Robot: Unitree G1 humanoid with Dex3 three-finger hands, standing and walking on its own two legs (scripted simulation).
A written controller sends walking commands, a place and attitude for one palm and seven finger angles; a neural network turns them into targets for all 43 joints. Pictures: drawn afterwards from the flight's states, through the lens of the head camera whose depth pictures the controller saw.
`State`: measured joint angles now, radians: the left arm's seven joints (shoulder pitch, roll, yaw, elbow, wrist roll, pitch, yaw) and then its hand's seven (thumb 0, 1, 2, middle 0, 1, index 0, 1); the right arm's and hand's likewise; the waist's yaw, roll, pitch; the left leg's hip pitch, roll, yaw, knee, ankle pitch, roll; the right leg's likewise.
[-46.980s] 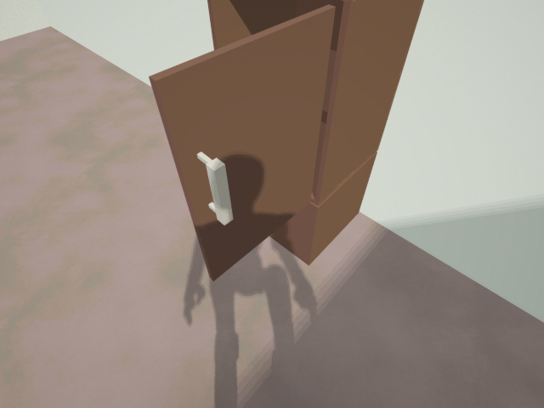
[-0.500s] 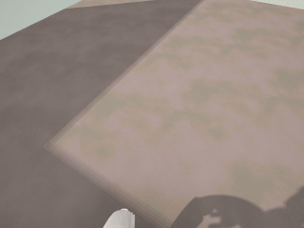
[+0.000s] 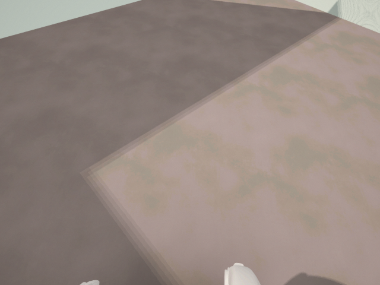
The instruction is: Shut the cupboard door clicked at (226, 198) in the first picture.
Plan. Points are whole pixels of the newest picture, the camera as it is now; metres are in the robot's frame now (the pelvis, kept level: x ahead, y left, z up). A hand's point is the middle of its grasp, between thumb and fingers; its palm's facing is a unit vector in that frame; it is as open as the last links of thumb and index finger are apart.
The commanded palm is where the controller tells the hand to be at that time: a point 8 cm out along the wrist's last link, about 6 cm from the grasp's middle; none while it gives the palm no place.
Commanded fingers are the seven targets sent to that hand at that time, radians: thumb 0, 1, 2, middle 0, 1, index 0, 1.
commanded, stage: turn to face it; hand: left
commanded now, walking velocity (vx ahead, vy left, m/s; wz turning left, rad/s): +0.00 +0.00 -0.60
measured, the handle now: out of the picture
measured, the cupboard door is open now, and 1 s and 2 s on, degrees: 30 30 30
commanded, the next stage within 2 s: none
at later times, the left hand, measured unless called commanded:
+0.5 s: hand (142, 257) +0.20 +0.13 -0.17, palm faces -0.23 -0.95 -0.22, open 7.3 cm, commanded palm none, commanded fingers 0.00 0.90 0.90 -0.20 -0.30 -0.20 -0.30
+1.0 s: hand (151, 195) +0.36 +0.14 -0.16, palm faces -0.52 -0.82 -0.23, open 7.4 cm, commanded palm none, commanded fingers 0.00 0.90 0.90 -0.20 -0.30 -0.20 -0.30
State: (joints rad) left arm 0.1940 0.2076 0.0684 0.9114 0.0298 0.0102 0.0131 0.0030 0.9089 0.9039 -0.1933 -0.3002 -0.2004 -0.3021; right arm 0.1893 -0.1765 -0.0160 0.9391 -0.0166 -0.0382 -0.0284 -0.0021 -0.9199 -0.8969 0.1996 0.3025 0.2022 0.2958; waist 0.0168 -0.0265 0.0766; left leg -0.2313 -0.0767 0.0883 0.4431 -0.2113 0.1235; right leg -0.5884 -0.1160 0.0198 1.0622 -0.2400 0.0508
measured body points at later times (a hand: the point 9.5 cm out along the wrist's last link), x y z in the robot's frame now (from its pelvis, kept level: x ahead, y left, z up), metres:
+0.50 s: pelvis +0.10 -0.04 +0.00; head +0.15 -0.06 +0.45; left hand +0.21 +0.18 -0.15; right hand +0.09 -0.29 -0.15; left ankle +0.12 +0.10 -0.66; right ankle +0.06 -0.13 -0.74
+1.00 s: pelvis +0.15 +0.01 +0.00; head +0.21 +0.00 +0.45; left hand +0.39 +0.18 -0.14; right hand +0.08 -0.25 -0.13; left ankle +0.22 +0.10 -0.74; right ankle +0.05 -0.11 -0.68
